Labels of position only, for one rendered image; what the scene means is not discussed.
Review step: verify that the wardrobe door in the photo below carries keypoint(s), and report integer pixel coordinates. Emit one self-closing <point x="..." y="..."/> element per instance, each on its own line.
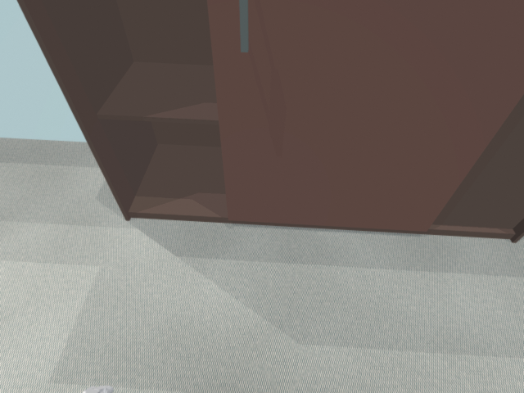
<point x="360" y="113"/>
<point x="492" y="193"/>

